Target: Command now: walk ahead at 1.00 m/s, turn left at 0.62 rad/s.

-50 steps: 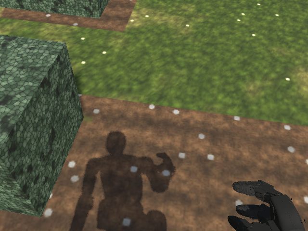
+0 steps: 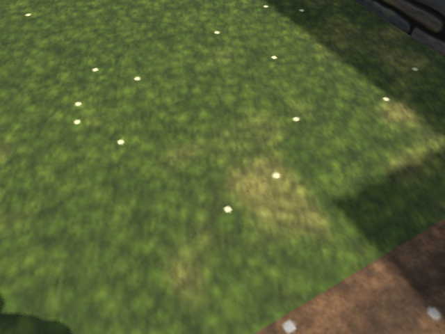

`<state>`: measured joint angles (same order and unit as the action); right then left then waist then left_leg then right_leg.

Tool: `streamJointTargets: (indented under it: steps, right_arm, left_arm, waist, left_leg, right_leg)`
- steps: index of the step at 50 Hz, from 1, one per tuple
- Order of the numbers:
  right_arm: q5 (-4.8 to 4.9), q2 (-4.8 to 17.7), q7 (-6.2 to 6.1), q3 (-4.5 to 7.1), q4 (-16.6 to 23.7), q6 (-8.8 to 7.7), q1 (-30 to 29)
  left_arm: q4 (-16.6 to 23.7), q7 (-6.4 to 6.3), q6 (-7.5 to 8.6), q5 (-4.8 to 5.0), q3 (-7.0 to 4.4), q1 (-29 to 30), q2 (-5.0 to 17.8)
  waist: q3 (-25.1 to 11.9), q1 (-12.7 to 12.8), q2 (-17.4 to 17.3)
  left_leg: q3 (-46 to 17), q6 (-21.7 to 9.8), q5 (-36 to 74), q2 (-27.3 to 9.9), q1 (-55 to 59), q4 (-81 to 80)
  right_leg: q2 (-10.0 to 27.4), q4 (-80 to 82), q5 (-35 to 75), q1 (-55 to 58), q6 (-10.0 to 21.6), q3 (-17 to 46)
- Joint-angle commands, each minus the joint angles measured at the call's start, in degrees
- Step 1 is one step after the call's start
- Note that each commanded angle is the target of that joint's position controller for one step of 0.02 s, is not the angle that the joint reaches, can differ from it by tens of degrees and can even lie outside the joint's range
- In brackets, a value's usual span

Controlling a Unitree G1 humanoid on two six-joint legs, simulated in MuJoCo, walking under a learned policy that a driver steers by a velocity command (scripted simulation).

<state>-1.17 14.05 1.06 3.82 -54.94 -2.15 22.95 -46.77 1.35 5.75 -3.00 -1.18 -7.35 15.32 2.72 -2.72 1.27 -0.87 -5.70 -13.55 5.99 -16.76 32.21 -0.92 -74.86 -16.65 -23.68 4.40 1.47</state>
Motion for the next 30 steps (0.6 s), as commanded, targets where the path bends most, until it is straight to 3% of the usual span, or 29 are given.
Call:
streamJointTargets:
  steps: [1, 3, 5, 8, 10, 12, 13, 14, 15, 16, 17, 18, 19, 20, 21, 24, 27, 29, 30]
  right_arm:
    - [1.06, 7.41, -0.72, 1.15, 1.75, -2.27, 2.4]
    - [1.38, 8.67, -0.58, 1.68, 2.69, -2.88, 3.13]
    - [1.17, 9.39, -0.21, 2.41, 3.6, -3.02, 3.35]
    - [1.79, 10.08, 0.26, 3.19, 3.8, -3.05, 6.0]
    - [1.97, 10.68, -0.18, 3.51, 4.43, -2.87, 5.72]
    - [1.83, 12.89, -0.66, 4.01, 5.29, -2.89, 4.19]
    - [1.52, 15.28, -0.6, 4.5, 5.93, -2.92, 2.26]
    - [1.12, 14.97, -0.35, 4.44, 7.39, -3.3, -1.08]
    - [0.37, 6.66, -0.47, 2.3, 9.36, -3.83, -1.69]
    - [4.15, 2.63, -0.5, 0.55, 13.42, -3.3, 6.95]
    - [2.24, 7.79, -1.38, 0.84, 10.78, -1.91, 2.01]
    - [0.9, 9.17, -0.8, 1.21, 11.19, -1.37, -3.74]
    - [0.42, 8.82, -0.08, 1.24, 11.58, -0.94, -6.49]
    - [-0.48, 7.48, 0.84, 1.01, 12.91, -0.35, -9.37]
    - [-0.71, 5.67, 1.58, 0.49, 14.17, 0.49, -10.14]
    - [-0.63, 3.25, 2.64, -0.93, 19.21, 2.07, -16.54]
    - [-0.59, 4.0, 3.99, -2.06, 22.96, 1.97, -21.65]
    - [-0.52, 4.25, 4.77, -2.77, 24.12, 1.94, -25.33]
    - [-0.57, 4.59, 4.97, -2.89, 24.14, 1.89, -26.65]
  left_arm:
    - [6.11, -0.11, -0.98, -0.79, 0.7, 1.7, 2.81]
    - [9.72, 0.19, -0.98, -0.14, 1.26, 9.39, 3.62]
    - [12.18, 0.8, -0.7, 0.65, 2.07, 15.1, 2.6]
    - [14.42, 0.74, -0.5, 1.53, 2.32, 18.61, 2.64]
    - [15.21, 0.43, -0.26, 1.53, 1.97, 18.11, 3.65]
    - [13.43, -0.61, 0.06, 1.48, 0.57, 10.57, 6.79]
    - [11.1, -1.47, 0.32, 1.66, -0.55, 1.32, 9.07]
    - [8.32, -2.75, 0.37, 1.29, -2.01, -10.85, 11.97]
    - [6.59, -3.94, 0.38, -0.36, -3.3, -22.59, 15.47]
    - [7.42, -3.22, -0.01, -1.56, -4.23, -15.69, 19.81]
    - [9.34, -2.75, -0.5, -1.12, -3.76, -9.03, 12.25]
    - [9.29, -2.57, -0.49, -0.49, -2.48, -6.3, 7.14]
    - [7.7, -2.37, -0.38, -0.84, -2.09, -6.85, 5.47]
    - [5.64, -2.62, -0.02, -0.69, -1.88, -9.23, 5.17]
    - [3.46, -2.47, 0.46, -0.22, -1.69, -11.35, 4.42]
    - [0.08, -1.45, 1.72, 1.81, -1.26, -14.0, 2.58]
    - [0.14, -1.51, 2.48, 1.69, -1.51, -10.36, 4.53]
    - [-0.35, -1.59, 2.63, 1.69, -1.7, -10.81, 6.29]
    - [-0.72, -1.64, 2.68, 1.71, -1.88, -12.37, 7.45]
  waist:
    - [2.72, 3.54, -3.04]
    - [4.92, 2.01, -2.5]
    - [5.47, 0.1, -2.54]
    - [2.31, -3.0, -3.88]
    - [0.27, -2.67, -4.4]
    - [-5.67, 1.02, -4.48]
    - [-11.23, 6.11, -4.29]
    - [-17.11, 12.46, -3.83]
    - [-25.17, 14.76, 6.18]
    - [-31.65, 5.98, 26.26]
    - [-21.7, 6.66, 12.29]
    - [-13.04, 7.29, 4.78]
    - [-8.41, 6.77, -0.77]
    - [-5.77, 6.3, -1.15]
    - [-4.12, 5.21, 1.56]
    - [-1.99, 3.41, 3.12]
    - [1.22, 1.03, 2.81]
    - [4.01, 1.05, 0.4]
    - [4.36, 1.44, -0.35]
  left_leg:
    - [-24.81, -10.31, -7.61, -11.01, 2.99, -21.79]
    - [-22.55, -11.28, -0.92, -9.79, 0.08, -25.76]
    - [-20.38, -10.03, 5.91, -8.21, -0.58, -26.82]
    - [-20.17, -7.49, 20.72, -8.76, 5.47, -24.81]
    - [-20.53, -5.7, 27.34, -9.39, 9.87, -21.16]
    - [-20.14, -3.07, 43.36, -8.92, 12.01, -10.63]
    - [-19.31, -2.02, 46.5, -7.69, 10.73, 0.42]
    - [-18.58, -1.35, 39.86, -5.6, 3.33, 14.75]
    - [-14.37, -2.54, 5.04, -2.5, -5.84, 33.77]
    - [-8.14, -0.79, -15.59, 1.1, -21.61, 48.44]
    - [-6.29, -1.64, -8.22, -4.73, -27.75, 50.6]
    - [-4.7, -1.18, -3.42, -6.57, -28.15, 47.63]
    - [-4.3, -0.64, -2.13, -8.12, -26.64, 45.71]
    - [-4.33, -0.51, -2.17, -9.63, -26.48, 44.37]
    - [-3.82, -0.27, -2.45, -10.57, -26.7, 43.76]
    - [-1.93, -0.26, -1.39, -12.49, -31.14, 41.11]
    - [1.15, -0.2, 8.92, -12.06, -27.73, 30.68]
    - [6.28, -1.22, 14.11, -10.14, -21.08, 19.47]
    - [9.37, -2.14, 15.19, -8.01, -17.3, 15.64]
  right_leg:
    - [4.94, 10.28, -0.26, -12.33, -2.71, 1.9]
    - [4.61, 21.43, 5.2, -12.22, -5.42, -0.91]
    - [3.62, 33.04, 13.25, -9.33, -7.18, -2.21]
    - [1.91, 41.6, 22.46, -5.27, -6.65, -2.84]
    - [1.17, 45.94, 22.85, -1.73, -5.44, -1.85]
    - [-1.28, 47.24, 16.91, 10.2, -3.9, -1.65]
    - [-1.1, 46.82, 12.96, 20.32, -3.1, -1.46]
    - [3.91, 44.36, 6.85, 33.91, -2.17, 1.97]
    - [18.16, 44.0, -12.44, 46.49, -1.23, 15.69]
    - [31.19, 58.0, -25.77, 53.09, 5.87, 50.58]
    - [27.01, 60.34, -33.73, 44.76, 6.01, 46.18]
    - [23.62, 59.49, -23.12, 36.65, 4.95, 33.64]
    - [21.42, 59.82, -9.48, 30.37, 4.35, 25.12]
    - [19.37, 60.06, -1.24, 26.98, 3.61, 18.54]
    - [18.26, 60.4, 4.8, 25.01, 2.58, 13.72]
    - [17.1, 62.47, 20.21, 23.91, 0.13, 2.89]
    - [13.84, 66.86, 26.55, 18.23, -1.24, -8.06]
    - [11.79, 69.23, 32.7, 15.52, -2.36, -14.16]
    - [11.3, 68.42, 42.38, 16.21, -3.11, -16.21]
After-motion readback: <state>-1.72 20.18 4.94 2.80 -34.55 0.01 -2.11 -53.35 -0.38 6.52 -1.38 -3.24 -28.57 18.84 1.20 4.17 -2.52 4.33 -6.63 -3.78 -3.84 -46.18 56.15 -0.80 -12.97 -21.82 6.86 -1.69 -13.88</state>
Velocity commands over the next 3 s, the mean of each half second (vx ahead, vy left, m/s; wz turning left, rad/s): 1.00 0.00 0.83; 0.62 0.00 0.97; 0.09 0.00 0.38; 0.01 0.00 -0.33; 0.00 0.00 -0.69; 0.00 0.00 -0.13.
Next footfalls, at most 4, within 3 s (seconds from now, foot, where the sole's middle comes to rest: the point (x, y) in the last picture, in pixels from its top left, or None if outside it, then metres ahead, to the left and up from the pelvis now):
0.28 right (251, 332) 0.51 -0.10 -0.77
0.72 left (138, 245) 0.81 0.26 -0.77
1.08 right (127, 181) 1.09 0.32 -0.77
1.42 left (107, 239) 0.84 0.36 -0.77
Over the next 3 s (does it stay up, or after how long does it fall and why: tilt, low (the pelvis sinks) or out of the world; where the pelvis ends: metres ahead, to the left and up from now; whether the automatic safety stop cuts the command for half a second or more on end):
stays up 1.02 0.36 0.00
